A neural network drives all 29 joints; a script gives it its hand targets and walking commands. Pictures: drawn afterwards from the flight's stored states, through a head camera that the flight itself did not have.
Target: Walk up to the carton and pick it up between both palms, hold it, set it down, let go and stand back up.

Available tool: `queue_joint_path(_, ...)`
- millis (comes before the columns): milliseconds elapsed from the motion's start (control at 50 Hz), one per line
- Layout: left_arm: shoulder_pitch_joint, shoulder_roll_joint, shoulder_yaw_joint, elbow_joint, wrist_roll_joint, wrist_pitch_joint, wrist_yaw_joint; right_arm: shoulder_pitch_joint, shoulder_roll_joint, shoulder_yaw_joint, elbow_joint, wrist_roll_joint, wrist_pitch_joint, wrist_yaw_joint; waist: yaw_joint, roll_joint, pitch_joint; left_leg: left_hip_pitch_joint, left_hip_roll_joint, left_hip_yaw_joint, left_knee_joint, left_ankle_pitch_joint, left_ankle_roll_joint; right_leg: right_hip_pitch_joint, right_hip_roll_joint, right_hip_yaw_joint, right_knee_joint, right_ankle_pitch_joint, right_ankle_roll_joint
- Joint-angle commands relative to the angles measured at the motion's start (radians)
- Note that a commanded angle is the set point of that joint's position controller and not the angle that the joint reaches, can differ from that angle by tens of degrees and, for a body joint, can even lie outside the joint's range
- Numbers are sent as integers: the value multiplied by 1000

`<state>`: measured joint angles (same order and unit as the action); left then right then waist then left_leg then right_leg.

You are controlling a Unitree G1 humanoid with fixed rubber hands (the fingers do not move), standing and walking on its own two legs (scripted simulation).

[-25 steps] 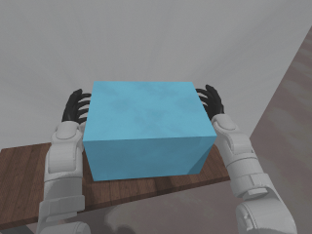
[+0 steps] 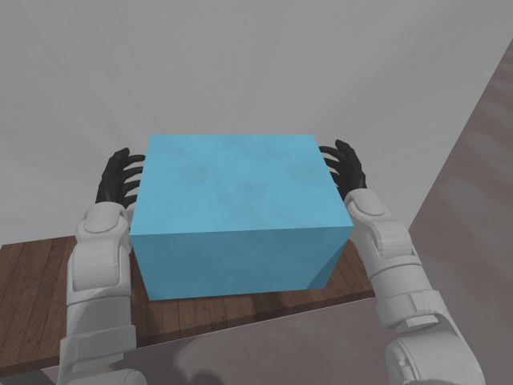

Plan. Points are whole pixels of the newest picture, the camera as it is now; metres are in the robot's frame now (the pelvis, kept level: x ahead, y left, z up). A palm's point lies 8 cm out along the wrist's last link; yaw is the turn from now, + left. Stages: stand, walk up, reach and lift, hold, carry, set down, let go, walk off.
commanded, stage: hold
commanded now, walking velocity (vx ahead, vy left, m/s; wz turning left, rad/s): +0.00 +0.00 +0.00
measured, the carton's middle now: (237, 211) +0.35 +0.02 +0.14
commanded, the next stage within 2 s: none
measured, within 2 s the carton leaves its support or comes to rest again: neither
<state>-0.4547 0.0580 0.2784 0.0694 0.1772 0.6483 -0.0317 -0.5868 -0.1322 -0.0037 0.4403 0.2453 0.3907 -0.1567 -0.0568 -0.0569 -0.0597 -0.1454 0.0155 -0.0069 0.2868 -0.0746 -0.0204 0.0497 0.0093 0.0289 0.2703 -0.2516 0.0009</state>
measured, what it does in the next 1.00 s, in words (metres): stands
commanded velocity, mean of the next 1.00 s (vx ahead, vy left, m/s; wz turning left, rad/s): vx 0.00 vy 0.00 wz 0.00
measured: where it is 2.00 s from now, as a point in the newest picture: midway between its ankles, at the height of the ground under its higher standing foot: outside the picture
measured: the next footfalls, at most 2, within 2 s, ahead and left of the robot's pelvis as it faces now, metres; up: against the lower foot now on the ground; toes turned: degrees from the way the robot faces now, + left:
none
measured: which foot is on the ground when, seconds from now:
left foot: down 0.00-1.00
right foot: down 0.00-1.00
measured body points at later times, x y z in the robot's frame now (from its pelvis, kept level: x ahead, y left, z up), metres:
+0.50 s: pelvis -0.01 +0.01 +0.00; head -0.06 +0.03 +0.45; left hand +0.36 +0.19 +0.17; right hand +0.37 -0.16 +0.18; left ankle +0.06 +0.13 -0.75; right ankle -0.06 -0.12 -0.75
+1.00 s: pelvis +0.00 +0.01 +0.00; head -0.06 +0.03 +0.45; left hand +0.36 +0.19 +0.17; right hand +0.37 -0.16 +0.18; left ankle +0.06 +0.13 -0.75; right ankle -0.06 -0.12 -0.75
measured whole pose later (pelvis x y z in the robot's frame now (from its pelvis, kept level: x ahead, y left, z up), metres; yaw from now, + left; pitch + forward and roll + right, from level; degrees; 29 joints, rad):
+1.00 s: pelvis +0.00 +0.01 +0.00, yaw -1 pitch -4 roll +0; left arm -0.49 0.06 0.27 0.14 0.18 0.63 -0.02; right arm -0.62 -0.14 -0.01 0.52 0.24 0.36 -0.14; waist -0.05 -0.06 -0.07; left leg -0.15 0.01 0.00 0.29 -0.07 -0.01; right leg 0.04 0.01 0.04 0.28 -0.25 0.01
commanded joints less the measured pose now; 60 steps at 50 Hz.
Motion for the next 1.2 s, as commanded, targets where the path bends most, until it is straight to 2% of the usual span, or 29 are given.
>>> queue_joint_path(0, -735, -528, -547, -162, -154, -77, -154, -726, 604, 405, -316, 78, -63, 94, -9, 78, -346, 401, -41, 22, 40, 169, 0, -264, 19, -45, -63, 359, 75)
queue_joint_path(60, -737, -537, -543, -140, -149, -75, -151, -758, 596, 398, -317, 69, -70, 99, -8, 67, -360, 409, -40, 19, 40, 175, -1, -270, 25, -56, -64, 330, 71)
queue_joint_path(120, -745, -553, -546, -124, -151, -78, -145, -775, 590, 391, -305, 73, -77, 107, 0, 87, -365, 423, -36, 20, 45, 187, -8, -284, 31, -56, -65, 302, 62)
queue_joint_path(180, -729, -550, -533, -116, -141, -80, -140, -763, 592, 396, -287, 79, -81, 110, 9, 78, -357, 427, -35, 22, 49, 215, -5, -280, 31, -57, -63, 328, 63)
queue_joint_path(220, -716, -546, -519, -102, -137, -76, -142, -751, 590, 393, -272, 77, -78, 112, 7, 65, -351, 428, -34, 21, 45, 204, -6, -274, 32, -60, -67, 310, 65)
queue_joint_path(280, -755, -555, -525, -99, -135, -80, -141, -777, 584, 370, -242, 73, -85, 122, 7, 87, -339, 426, -31, 25, 33, 161, -6, -308, 32, -61, -75, 237, 59)
queue_joint_path(300, -754, -569, -546, -126, -149, -84, -137, -787, 593, 389, -280, 81, -94, 123, 1, 83, -378, 442, -32, 24, 48, 204, -10, -300, 34, -61, -70, 276, 57)
queue_joint_path(360, -763, -573, -565, -145, -158, -90, -127, -783, 589, 388, -292, 86, -98, 122, -9, 101, -409, 469, -31, 17, 65, 248, -17, -293, 40, -59, -63, 311, 55)
queue_joint_path(380, -753, -573, -558, -131, -154, -88, -125, -779, 580, 386, -297, 85, -98, 121, -4, 100, -394, 460, -31, 15, 66, 249, -19, -294, 41, -60, -64, 315, 55)
queue_joint_path(480, -750, -563, -533, -98, -133, -83, -127, -763, 582, 359, -222, 67, -89, 131, 2, 87, -323, 430, -28, 22, 37, 157, -7, -326, 30, -61, -83, 213, 52)
queue_joint_path(580, -757, -574, -546, -100, -149, -89, -124, -809, 588, 378, -276, 81, -102, 127, 4, 87, -378, 447, -31, 22, 52, 201, -5, -305, 32, -54, -75, 270, 55)
queue_joint_path(640, -736, -565, -534, -106, -142, -94, -127, -779, 598, 393, -270, 83, -100, 123, 12, 61, -372, 438, -34, 23, 51, 212, 0, -281, 33, -54, -70, 309, 65)
queue_joint_path(700, -747, -558, -521, -86, -132, -91, -132, -790, 597, 378, -244, 76, -100, 123, 9, 58, -345, 419, -34, 28, 37, 164, 3, -297, 30, -55, -76, 267, 66)
queue_joint_path(740, -745, -563, -535, -100, -145, -93, -133, -785, 594, 387, -267, 79, -101, 122, 5, 74, -367, 432, -36, 24, 45, 196, 0, -283, 28, -51, -70, 299, 63)
queue_joint_path(800, -754, -571, -550, -122, -152, -101, -130, -779, 602, 395, -286, 85, -102, 120, 2, 68, -383, 446, -37, 23, 53, 215, -3, -286, 31, -51, -70, 324, 67)
queue_joint_path(880, -752, -558, -535, -105, -140, -96, -134, -768, 597, 388, -259, 77, -94, 116, -2, 71, -351, 428, -38, 24, 46, 181, 0, -289, 24, -49, -72, 299, 70)
queue_joint_path(1000, -748, -560, -547, -127, -147, -92, -131, -753, 591, 382, -269, 75, -90, 115, -8, 82, -353, 438, -35, 20, 50, 206, -8, -293, 30, -55, -74, 310, 66)
queue_joint_path(1080, -730, -564, -549, -126, -146, -87, -132, -748, 586, 386, -272, 77, -88, 118, -5, 88, -354, 437, -35, 20, 51, 208, -8, -289, 30, -56, -72, 290, 58)
queue_joint_path(1140, -720, -564, -543, -123, -147, -88, -134, -760, 594, 398, -297, 83, -90, 117, 4, 70, -355, 431, -38, 20, 55, 227, -3, -280, 28, -50, -68, 339, 65)
queue_joint_path(1180, -718, -554, -535, -114, -142, -86, -135, -761, 589, 395, -288, 85, -88, 116, 3, 68, -348, 427, -38, 20, 48, 209, -1, -279, 28, -51, -70, 323, 67)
